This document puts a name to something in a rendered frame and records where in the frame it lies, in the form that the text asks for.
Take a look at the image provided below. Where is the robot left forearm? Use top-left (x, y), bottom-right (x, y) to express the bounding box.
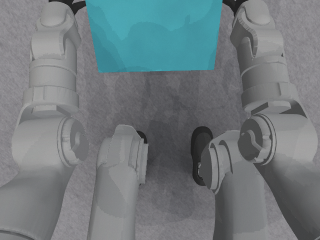
top-left (11, 1), bottom-right (82, 162)

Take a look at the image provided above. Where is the carton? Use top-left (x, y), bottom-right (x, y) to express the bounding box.
top-left (85, 0), bottom-right (223, 73)

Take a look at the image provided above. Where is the left robot hand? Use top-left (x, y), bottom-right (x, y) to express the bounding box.
top-left (48, 0), bottom-right (86, 16)

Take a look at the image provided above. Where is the robot left shin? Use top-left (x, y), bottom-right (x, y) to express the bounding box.
top-left (96, 125), bottom-right (141, 173)

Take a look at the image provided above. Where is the robot right forearm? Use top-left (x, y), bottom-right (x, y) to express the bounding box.
top-left (230, 0), bottom-right (318, 148)

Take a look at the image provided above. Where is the right robot upper arm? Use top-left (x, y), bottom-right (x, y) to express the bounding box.
top-left (237, 113), bottom-right (320, 240)

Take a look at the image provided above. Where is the right robot hand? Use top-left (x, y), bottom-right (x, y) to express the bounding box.
top-left (222, 0), bottom-right (248, 17)

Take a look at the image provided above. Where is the right robot thigh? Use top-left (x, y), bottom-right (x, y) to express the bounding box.
top-left (204, 140), bottom-right (269, 240)

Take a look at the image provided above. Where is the left robot upper arm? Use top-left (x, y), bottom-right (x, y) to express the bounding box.
top-left (0, 116), bottom-right (90, 240)

